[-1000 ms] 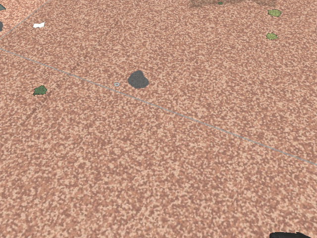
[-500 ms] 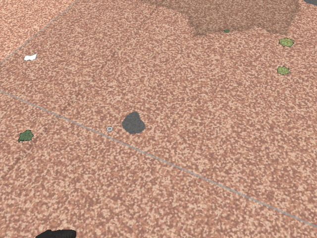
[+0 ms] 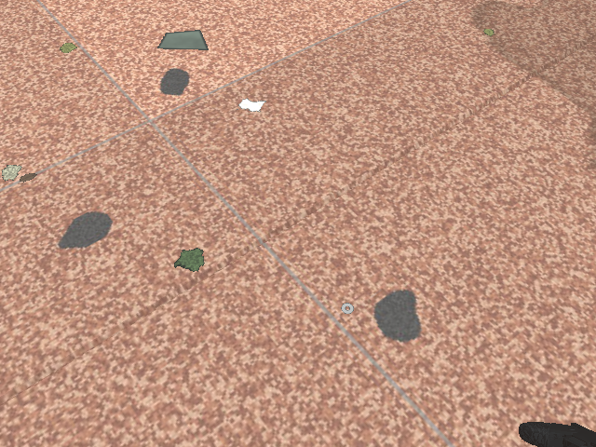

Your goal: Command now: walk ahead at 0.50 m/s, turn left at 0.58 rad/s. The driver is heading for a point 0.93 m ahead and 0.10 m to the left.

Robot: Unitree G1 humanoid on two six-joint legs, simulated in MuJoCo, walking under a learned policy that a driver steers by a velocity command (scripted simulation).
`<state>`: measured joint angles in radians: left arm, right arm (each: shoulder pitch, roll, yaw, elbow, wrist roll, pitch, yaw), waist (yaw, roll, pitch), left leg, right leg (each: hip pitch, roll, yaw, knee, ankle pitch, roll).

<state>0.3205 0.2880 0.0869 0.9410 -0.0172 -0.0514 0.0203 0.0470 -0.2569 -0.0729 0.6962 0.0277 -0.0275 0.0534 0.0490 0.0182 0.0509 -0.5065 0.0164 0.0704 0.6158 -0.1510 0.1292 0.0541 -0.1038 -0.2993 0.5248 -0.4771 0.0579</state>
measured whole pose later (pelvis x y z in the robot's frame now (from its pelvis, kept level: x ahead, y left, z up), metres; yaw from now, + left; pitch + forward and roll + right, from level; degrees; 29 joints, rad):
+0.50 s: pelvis +0.29 +0.00 +0.01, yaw +18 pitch +3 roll -1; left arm 0.00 0.27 0.05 0.71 0.00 -0.14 -0.03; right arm 0.40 -0.29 -0.09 0.78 0.02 -0.03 -0.02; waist -0.08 -0.01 0.01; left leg -0.06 -0.09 -0.23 0.55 -0.49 0.06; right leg -0.47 0.03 0.03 0.47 -0.04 -0.01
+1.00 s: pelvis +0.53 +0.12 +0.01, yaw +22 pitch +3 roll -2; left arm 0.40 0.30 0.06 0.90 -0.02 -0.06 -0.01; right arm 0.03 -0.25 -0.04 0.64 0.01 -0.08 0.03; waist 0.09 0.00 0.01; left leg -0.47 0.02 0.02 0.51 -0.09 0.06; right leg -0.02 -0.03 -0.03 0.44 -0.43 0.02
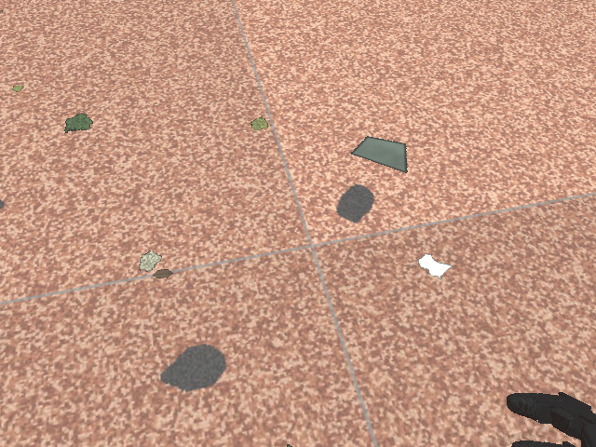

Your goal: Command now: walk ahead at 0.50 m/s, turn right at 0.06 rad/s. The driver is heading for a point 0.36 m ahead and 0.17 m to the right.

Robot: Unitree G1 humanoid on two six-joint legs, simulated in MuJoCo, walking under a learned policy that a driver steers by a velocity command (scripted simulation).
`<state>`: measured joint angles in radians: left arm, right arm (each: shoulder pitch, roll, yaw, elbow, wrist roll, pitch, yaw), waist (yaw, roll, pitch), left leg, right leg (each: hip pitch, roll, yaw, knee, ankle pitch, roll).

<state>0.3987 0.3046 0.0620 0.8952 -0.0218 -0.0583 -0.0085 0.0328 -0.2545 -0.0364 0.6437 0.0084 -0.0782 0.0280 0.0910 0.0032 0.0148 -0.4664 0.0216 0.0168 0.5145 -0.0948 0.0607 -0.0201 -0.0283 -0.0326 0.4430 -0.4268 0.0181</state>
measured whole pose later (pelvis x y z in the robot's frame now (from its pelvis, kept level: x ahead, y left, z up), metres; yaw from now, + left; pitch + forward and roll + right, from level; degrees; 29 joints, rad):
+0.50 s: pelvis +0.26 -0.01 +0.00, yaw -13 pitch +2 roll +2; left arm 0.07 0.25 0.04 0.70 -0.01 -0.04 -0.07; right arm 0.34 -0.27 -0.07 0.87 0.01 -0.05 -0.02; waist -0.07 -0.03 0.04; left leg 0.10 0.01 0.26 0.32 -0.43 -0.01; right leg -0.57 -0.03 -0.04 0.59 -0.05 -0.07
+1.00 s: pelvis +0.40 -0.04 +0.01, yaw -17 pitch +0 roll -1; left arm 0.13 0.23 0.02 0.84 0.02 -0.01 0.00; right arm 0.20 -0.24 -0.04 0.89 -0.02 0.00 -0.03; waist 0.00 -0.01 0.01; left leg -0.30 0.06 -0.03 0.54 -0.25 -0.04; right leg -0.26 0.05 -0.02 0.49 -0.23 -0.03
